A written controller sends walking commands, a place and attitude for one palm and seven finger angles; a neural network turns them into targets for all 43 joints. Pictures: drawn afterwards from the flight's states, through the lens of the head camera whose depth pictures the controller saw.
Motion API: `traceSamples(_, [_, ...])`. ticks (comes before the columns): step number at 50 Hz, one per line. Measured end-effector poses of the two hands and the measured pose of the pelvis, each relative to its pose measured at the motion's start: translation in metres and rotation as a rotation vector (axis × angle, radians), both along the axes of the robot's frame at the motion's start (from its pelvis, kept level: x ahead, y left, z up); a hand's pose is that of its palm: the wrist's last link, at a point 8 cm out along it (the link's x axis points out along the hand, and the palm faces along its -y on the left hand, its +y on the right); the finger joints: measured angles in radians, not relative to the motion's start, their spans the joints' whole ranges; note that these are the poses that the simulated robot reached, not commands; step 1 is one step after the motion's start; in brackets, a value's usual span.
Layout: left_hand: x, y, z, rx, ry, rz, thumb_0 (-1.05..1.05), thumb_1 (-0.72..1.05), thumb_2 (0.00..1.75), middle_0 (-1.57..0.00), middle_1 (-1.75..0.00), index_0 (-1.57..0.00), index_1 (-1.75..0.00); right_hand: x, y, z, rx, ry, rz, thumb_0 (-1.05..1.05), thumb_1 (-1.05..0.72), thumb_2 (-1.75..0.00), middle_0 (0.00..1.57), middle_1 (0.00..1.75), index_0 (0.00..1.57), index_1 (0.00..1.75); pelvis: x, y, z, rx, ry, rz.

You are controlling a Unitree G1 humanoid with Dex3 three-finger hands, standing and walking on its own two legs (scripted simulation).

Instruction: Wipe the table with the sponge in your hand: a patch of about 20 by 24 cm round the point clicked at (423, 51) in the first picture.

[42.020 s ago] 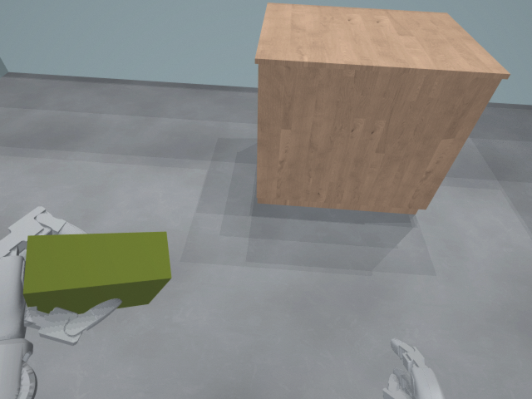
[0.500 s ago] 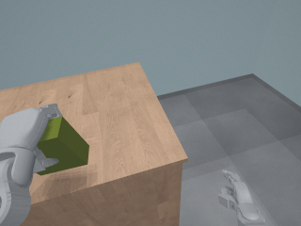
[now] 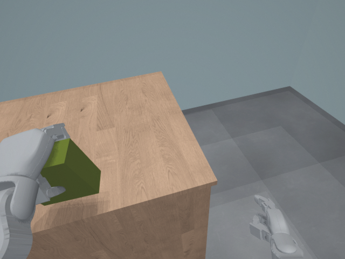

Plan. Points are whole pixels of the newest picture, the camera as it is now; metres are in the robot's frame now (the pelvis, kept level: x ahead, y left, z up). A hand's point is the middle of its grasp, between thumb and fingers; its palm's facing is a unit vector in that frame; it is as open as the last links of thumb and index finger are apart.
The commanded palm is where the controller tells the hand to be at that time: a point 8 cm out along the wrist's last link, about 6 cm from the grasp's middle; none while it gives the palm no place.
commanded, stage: bring the sponge back beside the body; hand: left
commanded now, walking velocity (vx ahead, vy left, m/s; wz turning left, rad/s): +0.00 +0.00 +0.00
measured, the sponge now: (62, 179) +0.20 +0.28 +0.13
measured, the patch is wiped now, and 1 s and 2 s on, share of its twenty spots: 1.00 1.00 1.00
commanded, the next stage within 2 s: step back with the hand held close in 0.10 s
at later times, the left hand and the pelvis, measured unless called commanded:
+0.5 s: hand (65, 151) +0.21 +0.24 +0.21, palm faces +0.37 -0.83 -0.42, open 9.9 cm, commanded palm +0.15 +0.30 +0.24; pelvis +0.00 +0.01 -0.01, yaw +2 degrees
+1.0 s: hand (23, 175) +0.14 +0.27 +0.23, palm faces +0.48 -0.79 -0.38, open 9.9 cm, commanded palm +0.09 +0.31 +0.24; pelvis -0.05 +0.02 -0.02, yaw +2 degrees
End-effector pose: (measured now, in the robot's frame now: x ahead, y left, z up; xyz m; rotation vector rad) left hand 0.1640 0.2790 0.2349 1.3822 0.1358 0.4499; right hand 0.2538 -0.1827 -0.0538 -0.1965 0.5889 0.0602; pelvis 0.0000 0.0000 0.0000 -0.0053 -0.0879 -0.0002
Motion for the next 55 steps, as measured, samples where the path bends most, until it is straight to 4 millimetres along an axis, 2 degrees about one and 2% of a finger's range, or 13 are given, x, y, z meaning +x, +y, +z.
traceSamples(12, [0.001, -0.003, 0.003, 0.010, -0.014, -0.009, -0.01, -0.52, 1.08, -0.73, -1.39, -0.78, -1.34, -0.002, 0.000, 0.000, 0.009, -0.002, -0.004, 0.02, -0.90, -0.90, 0.20, 0.30, 0.20, 0.30, -0.001, 0.001, 0.000, 0.001, 0.002, -0.003])
traceSamples(15, [0.008, 0.005, -0.007, -0.435, -0.161, -0.169, -0.01, -0.52, 1.08, -0.73, -1.39, -0.78, -1.34, -0.010, -0.001, 0.003, 0.013, -0.023, -0.003, 0.02, -0.90, -0.90, 0.20, 0.30, 0.20, 0.30, -0.001, 0.001, -0.001, -0.017, 0.039, 0.020])
traceSamples(18, [0.012, 0.003, -0.018, -0.662, -0.314, -0.303, -0.01, -0.52, 1.08, -0.73, -1.39, -0.78, -1.34, -0.031, -0.008, -0.001, -0.024, 0.009, -0.030, 0.01, -0.90, -0.90, 0.20, 0.30, 0.20, 0.30, 0.002, 0.001, -0.004, -0.034, 0.076, 0.030])
traceSamples(21, [0.012, -0.001, -0.019, -0.754, -0.436, -0.409, -0.01, -0.52, 1.08, -0.73, -1.39, -0.78, -1.34, -0.059, -0.021, -0.013, -0.089, 0.106, -0.084, 0.01, -0.90, -0.90, 0.20, 0.30, 0.20, 0.30, 0.003, 0.004, -0.006, -0.029, 0.095, 0.036])
traceSamples(24, [0.009, 0.002, -0.012, -0.743, -0.504, -0.468, -0.01, -0.52, 1.08, -0.73, -1.39, -0.78, -1.34, -0.090, -0.035, -0.025, -0.135, 0.204, -0.147, 0.01, -0.90, -0.90, 0.20, 0.30, 0.20, 0.30, 0.001, 0.010, -0.008, -0.028, 0.116, 0.035])
traceSamples(28, [0.007, 0.015, -0.003, -0.671, -0.533, -0.482, -0.01, -0.52, 1.08, -0.73, -1.39, -0.78, -1.34, -0.125, -0.046, -0.038, -0.159, 0.302, -0.213, 0.01, -0.90, -0.90, 0.20, 0.30, 0.20, 0.30, -0.003, 0.016, -0.009, -0.028, 0.135, 0.030])
traceSamples(33, [0.001, 0.026, -0.005, -0.645, -0.526, -0.456, -0.01, -0.52, 1.08, -0.73, -1.39, -0.78, -1.34, -0.149, -0.044, -0.044, -0.145, 0.325, -0.246, 0.02, -0.90, -0.90, 0.20, 0.30, 0.20, 0.30, -0.012, 0.021, -0.009, -0.028, 0.144, 0.021])
traceSamples(37, [-0.010, 0.022, -0.008, -0.658, -0.517, -0.464, -0.01, -0.52, 1.08, -0.73, -1.39, -0.78, -1.34, -0.150, -0.037, -0.043, -0.123, 0.281, -0.237, 0.02, -0.90, -0.90, 0.20, 0.30, 0.20, 0.30, -0.021, 0.022, -0.010, -0.028, 0.144, 0.017])
traceSamples(43, [-0.036, 0.015, -0.004, -0.649, -0.566, -0.508, -0.01, -0.53, 1.08, -0.73, -1.39, -0.79, -1.34, -0.138, -0.026, -0.037, -0.104, 0.185, -0.198, 0.02, -0.90, -0.90, 0.20, 0.30, 0.20, 0.30, -0.037, 0.021, -0.014, -0.037, 0.140, 0.022])
traceSamples(48, [-0.056, 0.023, -0.001, -0.642, -0.647, -0.504, -0.01, -0.53, 1.08, -0.74, -1.39, -0.79, -1.34, -0.132, -0.020, -0.030, -0.112, 0.125, -0.169, 0.01, -0.90, -0.90, 0.20, 0.30, 0.20, 0.30, -0.049, 0.023, -0.017, -0.049, 0.132, 0.034])
traceSamples(55, [-0.074, 0.035, -0.006, -0.641, -0.692, -0.445, -0.01, -0.53, 1.08, -0.74, -1.39, -0.79, -1.34, -0.138, -0.014, -0.025, -0.118, 0.081, -0.141, 0.01, -0.90, -0.90, 0.20, 0.30, 0.20, 0.30, -0.064, 0.024, -0.020, -0.049, 0.115, 0.046])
